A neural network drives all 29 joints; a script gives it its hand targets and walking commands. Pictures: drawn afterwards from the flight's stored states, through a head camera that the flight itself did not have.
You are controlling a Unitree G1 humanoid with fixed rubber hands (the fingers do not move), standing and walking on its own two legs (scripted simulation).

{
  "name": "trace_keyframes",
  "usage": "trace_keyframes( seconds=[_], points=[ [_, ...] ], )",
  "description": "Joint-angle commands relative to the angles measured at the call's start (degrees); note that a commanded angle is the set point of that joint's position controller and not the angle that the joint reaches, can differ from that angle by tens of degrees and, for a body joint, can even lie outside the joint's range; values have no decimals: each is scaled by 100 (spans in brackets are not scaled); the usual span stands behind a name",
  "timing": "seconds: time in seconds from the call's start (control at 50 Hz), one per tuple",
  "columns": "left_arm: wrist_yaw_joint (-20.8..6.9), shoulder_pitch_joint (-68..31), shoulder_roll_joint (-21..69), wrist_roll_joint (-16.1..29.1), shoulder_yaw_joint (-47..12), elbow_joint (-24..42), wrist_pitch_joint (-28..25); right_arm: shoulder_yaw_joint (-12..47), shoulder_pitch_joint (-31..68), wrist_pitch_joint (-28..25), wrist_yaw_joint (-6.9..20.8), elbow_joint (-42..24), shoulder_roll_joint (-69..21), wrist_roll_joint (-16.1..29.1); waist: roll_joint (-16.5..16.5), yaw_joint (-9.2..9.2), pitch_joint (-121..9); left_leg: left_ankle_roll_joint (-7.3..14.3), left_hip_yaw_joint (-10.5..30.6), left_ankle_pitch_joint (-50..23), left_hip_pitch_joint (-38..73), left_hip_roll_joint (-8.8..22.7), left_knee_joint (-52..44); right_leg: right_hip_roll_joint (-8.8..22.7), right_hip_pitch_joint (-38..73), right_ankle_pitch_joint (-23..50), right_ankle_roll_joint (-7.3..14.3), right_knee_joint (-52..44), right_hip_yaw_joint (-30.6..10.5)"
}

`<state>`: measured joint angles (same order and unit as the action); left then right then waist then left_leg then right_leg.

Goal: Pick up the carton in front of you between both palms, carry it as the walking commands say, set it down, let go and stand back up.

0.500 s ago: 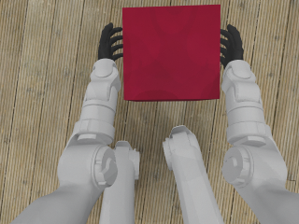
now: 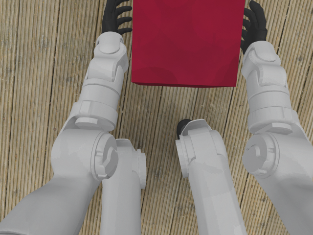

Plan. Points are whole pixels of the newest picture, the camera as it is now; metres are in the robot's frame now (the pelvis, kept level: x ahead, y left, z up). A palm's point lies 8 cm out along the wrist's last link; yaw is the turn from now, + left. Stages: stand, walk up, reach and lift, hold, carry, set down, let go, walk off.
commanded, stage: set down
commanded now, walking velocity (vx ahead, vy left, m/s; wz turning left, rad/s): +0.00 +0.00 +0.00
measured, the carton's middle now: (178, 46) +0.50 -0.15 -0.24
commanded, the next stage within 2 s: none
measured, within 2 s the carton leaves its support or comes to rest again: rests again in 0.38 s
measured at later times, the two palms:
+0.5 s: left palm (112, 39) +0.53 +0.01 -0.18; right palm (243, 52) +0.44 -0.28 -0.19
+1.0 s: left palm (109, 41) +0.53 +0.02 -0.19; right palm (245, 56) +0.43 -0.30 -0.21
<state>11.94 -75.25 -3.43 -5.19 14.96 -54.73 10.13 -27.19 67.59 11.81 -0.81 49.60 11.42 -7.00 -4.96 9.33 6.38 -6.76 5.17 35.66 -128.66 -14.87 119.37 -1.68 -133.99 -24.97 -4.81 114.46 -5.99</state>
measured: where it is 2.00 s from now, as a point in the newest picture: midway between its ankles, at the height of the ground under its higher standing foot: (157, 170)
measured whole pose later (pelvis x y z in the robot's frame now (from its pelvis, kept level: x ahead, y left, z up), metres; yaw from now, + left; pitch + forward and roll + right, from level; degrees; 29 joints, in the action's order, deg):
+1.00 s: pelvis -0.01 +0.01 -0.02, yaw -1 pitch +38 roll +0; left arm 6.9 -82.8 -10.8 0.6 5.2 -66.2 3.8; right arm -24.7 74.9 -1.0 1.0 69.6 19.0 -1.7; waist -4.7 9.1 18.1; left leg -3.9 2.5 34.7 -127.8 -10.6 124.7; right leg 1.9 -132.0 -24.5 -3.7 118.8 -4.2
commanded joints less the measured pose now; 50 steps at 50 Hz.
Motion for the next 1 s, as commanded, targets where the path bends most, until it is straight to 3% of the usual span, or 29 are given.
trace_keyframes(
  seconds=[0.0, 0.08, 0.32, 0.54, 0.7, 0.8, 0.86, 0.88, 0.94, 0.98],
  points=[
    [-1438, -2809, 5127, 328, -1936, 165, -145, 1962, 3315, -209, 1507, -306, -4034, 430, -784, 710, -6038, 406, -969, -1253, 1767, 135, -1167, -271, 3920, 1924, 325, -604, 1142],
    [-1432, -2826, 5033, 284, -1864, 40, -171, 1767, 3359, -283, 1524, -243, -3729, 310, -893, 773, -5725, 406, -876, -1266, 1704, 159, -1182, -225, 3541, 1783, 361, -563, 1154],
    [-1395, -2830, 4537, 322, -1686, -292, -349, 1789, 3672, -528, 1470, -200, -3251, 420, -609, 774, -5213, 486, -785, -1308, 1604, 194, -1022, -115, 3309, 1722, 401, -401, 1084],
    [-1446, -2770, 3913, 349, -1623, -508, -501, 1539, 3327, -671, 1327, 382, -2813, 375, -713, 713, -4473, 543, -792, -1017, 1172, 215, -871, -69, 3146, 1547, 453, -305, 916],
    [-1429, -2645, 3137, 245, -1299, -939, -533, 1259, 3119, -742, 1200, 893, -2122, 273, -625, 596, -3896, 627, -704, -625, 1041, 232, -826, -23, 2840, 962, 502, -285, 833],
    [-1375, -2650, 2701, 274, -1281, -998, -589, 1138, 2944, -850, 1098, 1148, -1715, 313, -511, 634, -3784, 621, -673, -566, 1188, 286, -782, 25, 2848, 857, 473, -266, 842],
    [-1236, -2582, 2017, 339, -1259, -920, -645, 936, 2653, -994, 920, 1328, -1075, 371, -415, 699, -3828, 556, -680, -558, 1410, 369, -755, 92, 2951, 881, 413, -261, 892],
    [-1136, -2503, 1546, 377, -1218, -880, -668, 791, 2447, -1068, 806, 1413, -627, 393, -386, 729, -3870, 520, -684, -550, 1518, 419, -748, 130, 3003, 897, 383, -260, 912],
    [-498, -2034, -1140, 572, -1056, -693, -738, 104, 1479, -1442, 129, 1693, 1935, 491, -228, 791, -4093, 380, -664, -601, 1887, 680, -754, 318, 3229, 968, 279, -278, 960],
    [-396, -1997, -1404, 831, -1189, -681, -702, 185, 1592, -1564, -5, 1717, 2278, 779, -243, 793, -4218, 340, -638, -733, 2065, 756, -733, 378, 3322, 1081, 277, -272, 925]
  ],
)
